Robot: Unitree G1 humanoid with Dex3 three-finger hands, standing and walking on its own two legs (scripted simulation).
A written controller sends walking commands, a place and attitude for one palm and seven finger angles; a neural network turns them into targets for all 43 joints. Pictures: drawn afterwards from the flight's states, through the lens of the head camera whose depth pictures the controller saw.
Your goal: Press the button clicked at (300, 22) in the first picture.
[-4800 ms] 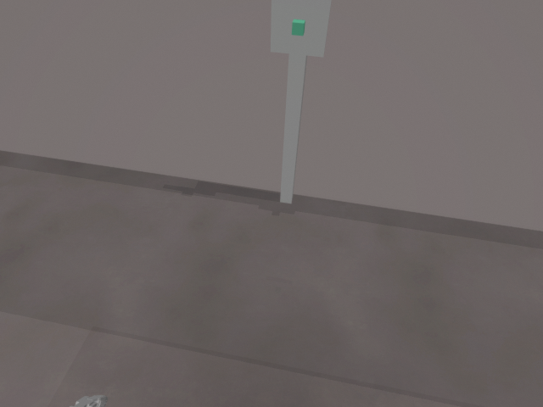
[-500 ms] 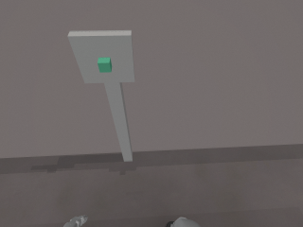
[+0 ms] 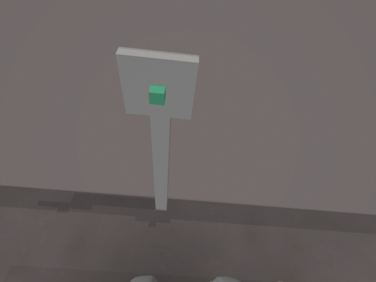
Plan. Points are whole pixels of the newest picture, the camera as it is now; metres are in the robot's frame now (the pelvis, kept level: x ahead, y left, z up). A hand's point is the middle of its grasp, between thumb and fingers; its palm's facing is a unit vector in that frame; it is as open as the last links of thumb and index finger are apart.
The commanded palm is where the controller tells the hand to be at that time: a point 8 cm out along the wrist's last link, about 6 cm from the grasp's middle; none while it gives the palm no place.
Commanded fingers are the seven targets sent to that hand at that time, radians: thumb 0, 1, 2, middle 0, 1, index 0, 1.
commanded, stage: come to a stop and stand still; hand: left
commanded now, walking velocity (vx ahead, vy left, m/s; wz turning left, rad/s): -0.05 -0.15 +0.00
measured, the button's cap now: (157, 94) +0.50 +0.13 +0.10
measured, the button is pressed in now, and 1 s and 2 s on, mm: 0 0 0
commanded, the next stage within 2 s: look again from close up in 0.60 s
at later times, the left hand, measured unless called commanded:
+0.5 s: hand out of the picture -0.07 +0.12 -0.15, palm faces +0.05 -0.98 -0.21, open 7.4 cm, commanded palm none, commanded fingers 0.00 0.90 0.90 -0.20 -0.30 -0.20 -0.30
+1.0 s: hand out of the picture +0.00 +0.21 -0.16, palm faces +0.06 -0.95 -0.29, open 7.4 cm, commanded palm none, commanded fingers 0.00 0.90 0.90 -0.20 -0.30 -0.20 -0.30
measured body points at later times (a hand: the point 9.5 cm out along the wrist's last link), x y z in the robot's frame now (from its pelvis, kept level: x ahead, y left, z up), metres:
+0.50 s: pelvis -0.04 -0.05 +0.02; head -0.05 -0.08 +0.47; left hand -0.07 +0.17 -0.13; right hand -0.06 -0.29 -0.15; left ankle -0.01 +0.10 -0.69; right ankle -0.09 -0.15 -0.73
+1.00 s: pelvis -0.05 -0.01 +0.00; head -0.05 -0.02 +0.44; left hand -0.01 +0.26 -0.14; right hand +0.05 -0.24 -0.15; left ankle -0.05 +0.11 -0.73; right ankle -0.09 -0.15 -0.73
